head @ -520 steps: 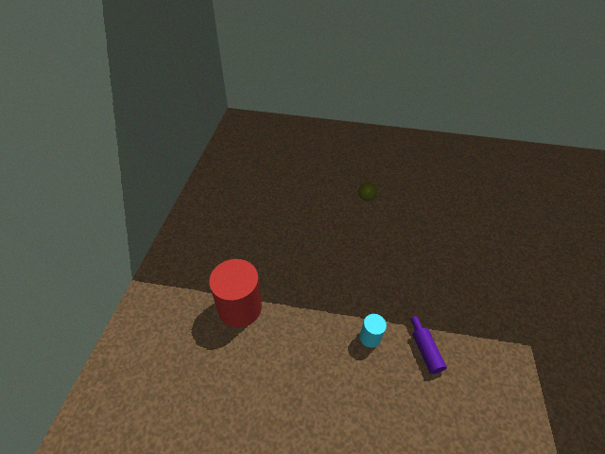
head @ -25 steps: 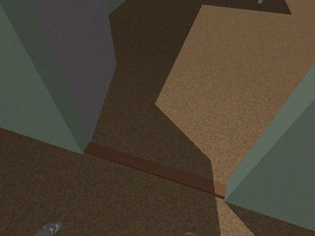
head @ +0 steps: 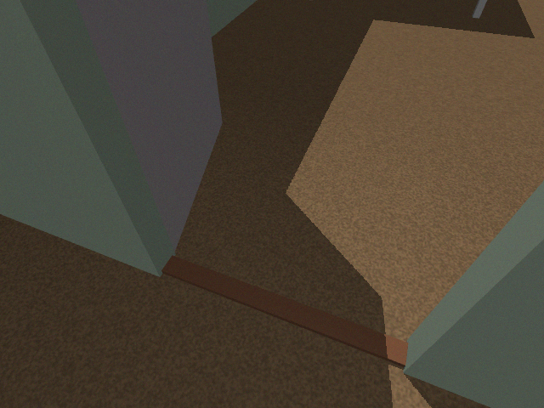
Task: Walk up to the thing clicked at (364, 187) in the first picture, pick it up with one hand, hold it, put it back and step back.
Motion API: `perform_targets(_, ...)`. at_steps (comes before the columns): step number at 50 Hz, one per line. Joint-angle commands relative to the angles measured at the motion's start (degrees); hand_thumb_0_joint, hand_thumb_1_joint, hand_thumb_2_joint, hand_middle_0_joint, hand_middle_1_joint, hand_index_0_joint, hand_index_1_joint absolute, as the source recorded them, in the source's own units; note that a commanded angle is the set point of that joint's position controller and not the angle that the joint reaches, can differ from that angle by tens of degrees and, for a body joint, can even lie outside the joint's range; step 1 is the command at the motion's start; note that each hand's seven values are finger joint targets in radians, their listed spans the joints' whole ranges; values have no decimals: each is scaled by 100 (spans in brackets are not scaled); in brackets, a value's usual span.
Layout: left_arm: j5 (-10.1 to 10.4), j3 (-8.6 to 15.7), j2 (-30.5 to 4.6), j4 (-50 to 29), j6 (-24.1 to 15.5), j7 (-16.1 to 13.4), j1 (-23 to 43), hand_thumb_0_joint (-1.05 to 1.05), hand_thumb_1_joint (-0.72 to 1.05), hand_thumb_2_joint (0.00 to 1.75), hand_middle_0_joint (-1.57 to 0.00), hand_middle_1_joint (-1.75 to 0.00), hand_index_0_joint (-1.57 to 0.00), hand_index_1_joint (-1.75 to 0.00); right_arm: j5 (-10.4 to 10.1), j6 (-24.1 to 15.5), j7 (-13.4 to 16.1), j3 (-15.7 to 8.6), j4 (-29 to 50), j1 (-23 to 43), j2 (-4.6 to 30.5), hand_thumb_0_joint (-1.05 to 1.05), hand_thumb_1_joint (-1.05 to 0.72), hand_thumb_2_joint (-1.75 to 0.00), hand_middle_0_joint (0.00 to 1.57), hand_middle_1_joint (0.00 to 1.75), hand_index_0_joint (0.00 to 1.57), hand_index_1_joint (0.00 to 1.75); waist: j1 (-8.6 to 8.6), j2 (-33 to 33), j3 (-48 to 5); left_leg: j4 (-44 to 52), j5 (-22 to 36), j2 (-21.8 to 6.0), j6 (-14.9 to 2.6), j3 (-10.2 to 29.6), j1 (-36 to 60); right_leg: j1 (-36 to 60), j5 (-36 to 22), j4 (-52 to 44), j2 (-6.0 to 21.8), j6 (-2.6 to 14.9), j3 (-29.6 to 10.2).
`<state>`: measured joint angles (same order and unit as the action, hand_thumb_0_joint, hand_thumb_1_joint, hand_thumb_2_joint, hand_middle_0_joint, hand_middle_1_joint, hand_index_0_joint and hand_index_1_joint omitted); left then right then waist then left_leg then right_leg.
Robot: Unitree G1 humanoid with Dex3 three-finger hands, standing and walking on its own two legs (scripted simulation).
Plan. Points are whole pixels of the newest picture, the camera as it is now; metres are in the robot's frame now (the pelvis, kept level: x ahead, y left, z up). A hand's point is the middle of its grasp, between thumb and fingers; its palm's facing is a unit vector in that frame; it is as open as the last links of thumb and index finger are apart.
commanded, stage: walk up
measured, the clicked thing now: out of the picture -0.62 +1.29 -0.73
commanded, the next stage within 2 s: stand in 0.50 s
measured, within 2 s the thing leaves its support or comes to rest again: neither
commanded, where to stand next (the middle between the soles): +0.04 -0.01 m, yaw -3 degrees
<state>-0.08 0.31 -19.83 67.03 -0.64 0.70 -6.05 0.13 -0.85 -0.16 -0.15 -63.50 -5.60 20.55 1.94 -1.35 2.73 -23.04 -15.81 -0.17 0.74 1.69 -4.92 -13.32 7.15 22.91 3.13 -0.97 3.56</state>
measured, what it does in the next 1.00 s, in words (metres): stands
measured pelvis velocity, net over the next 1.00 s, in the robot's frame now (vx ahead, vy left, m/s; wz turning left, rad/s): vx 0.00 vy -0.02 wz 0.01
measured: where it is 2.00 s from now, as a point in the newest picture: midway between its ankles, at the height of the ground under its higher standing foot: outside the picture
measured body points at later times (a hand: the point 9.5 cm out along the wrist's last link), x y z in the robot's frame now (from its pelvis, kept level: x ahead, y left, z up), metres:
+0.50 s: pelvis +0.00 -0.01 +0.00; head +0.01 -0.02 +0.45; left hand +0.10 +0.28 -0.12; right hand +0.08 -0.32 -0.13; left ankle -0.03 +0.13 -0.74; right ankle +0.06 -0.13 -0.74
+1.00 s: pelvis +0.00 -0.02 +0.00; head +0.01 -0.03 +0.45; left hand +0.08 +0.29 -0.12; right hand +0.07 -0.31 -0.14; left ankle -0.03 +0.13 -0.74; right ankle +0.06 -0.13 -0.74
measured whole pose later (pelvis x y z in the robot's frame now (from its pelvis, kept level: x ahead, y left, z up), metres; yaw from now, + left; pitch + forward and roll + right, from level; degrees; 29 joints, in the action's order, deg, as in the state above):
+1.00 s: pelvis +0.00 -0.02 +0.00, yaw +1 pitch -3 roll +0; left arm -0.6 0.3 -19.5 66.4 -0.5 0.6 -4.8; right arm 0.9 0.0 -0.3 0.1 -65.1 -7.8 20.2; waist 0.6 -1.0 2.7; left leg -18.9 -13.8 -1.2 2.1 2.7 -2.7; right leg -11.6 6.5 20.6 2.3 0.2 4.8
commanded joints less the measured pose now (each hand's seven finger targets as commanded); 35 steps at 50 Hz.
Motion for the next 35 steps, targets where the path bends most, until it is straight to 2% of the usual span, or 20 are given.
perform_targets(1,28,216,-1197,-351,-146,-74,424,0,90,90,-20,-30,-20,-30,-37,-70,76,-269,227,102,1237,0,-90,-90,20,30,20,30,-128,387,-468,504,1381,-647,-244,391,-277,630,-850,-271,558,160,-634)
perform_targets(6,-9,253,-1173,-383,-158,-91,502,0,90,90,-20,-30,-20,-30,-20,-56,69,-270,200,159,1208,0,-90,-90,20,30,20,30,-151,378,-672,600,1453,-669,-226,364,-222,891,-990,-294,605,158,-593)
perform_targets(11,-28,304,-1199,-383,-154,-107,555,0,90,90,-20,-30,-20,-30,-8,-34,59,-255,187,256,1172,0,-90,-90,20,30,20,30,-139,335,-540,640,1322,-629,-192,338,-308,894,-741,-429,609,137,-597)
perform_targets(17,-41,337,-1197,-447,-148,-101,571,0,90,90,-20,-30,-20,-30,18,-48,53,-242,186,264,1164,0,-90,-90,20,30,20,30,-115,211,-668,667,1380,-652,-188,317,-303,1078,-830,-412,598,149,-565)
perform_targets(20,-61,351,-1187,-447,-138,-101,610,0,90,90,-20,-30,-20,-30,13,-42,56,-246,183,259,1181,0,-90,-90,20,30,20,30,-128,223,-619,684,1215,-643,-195,315,-351,1082,-721,-439,598,153,-559)
perform_targets(24,-62,368,-1189,-485,-127,-96,652,0,90,90,-20,-30,-20,-30,30,-30,53,-240,163,154,1174,0,-90,-90,20,30,20,30,-144,258,-471,682,959,-591,-196,295,-415,959,-242,-576,586,161,-644)
perform_targets(25,-30,312,-1204,-436,-115,-86,644,0,90,90,-20,-30,-20,-30,62,-35,54,-210,152,122,1108,0,-90,-90,20,30,20,30,-175,215,-477,844,880,-718,-135,425,-457,994,-216,-501,542,191,-615)
perform_targets(27,-19,308,-1156,-432,-101,-84,609,0,90,90,-20,-30,-20,-30,71,-48,54,-231,169,251,1188,0,-90,-90,20,30,20,30,-95,21,-418,880,728,-692,-109,446,-603,1059,-109,-525,516,180,-603)
perform_targets(30,-41,306,-1225,-429,-85,-73,611,0,90,90,-20,-30,-20,-30,68,-30,51,-229,144,143,1175,0,-90,-90,20,30,20,30,-124,184,-274,883,386,-641,-112,407,-683,892,367,-629,526,184,-682)
perform_targets(32,-42,297,-1225,-425,-85,-72,589,0,90,90,-20,-30,-20,-30,72,-34,45,-234,141,112,1177,0,-90,-90,20,30,20,30,-112,112,-271,883,410,-652,-124,429,-672,873,381,-607,525,195,-664)
perform_targets(33,-43,285,-1216,-430,-88,-68,625,0,90,90,-20,-30,-20,-30,71,-39,51,-231,134,49,1194,0,-90,-90,20,30,20,30,-157,81,-305,917,502,-699,-125,461,-721,980,163,-537,522,197,-656)
perform_targets(35,-35,263,-1175,-435,-104,-64,529,0,90,90,-20,-30,-20,-30,64,-55,52,-238,148,101,1210,0,-90,-90,20,30,20,30,-124,34,-378,872,626,-679,-114,443,-628,966,-55,-540,517,189,-639)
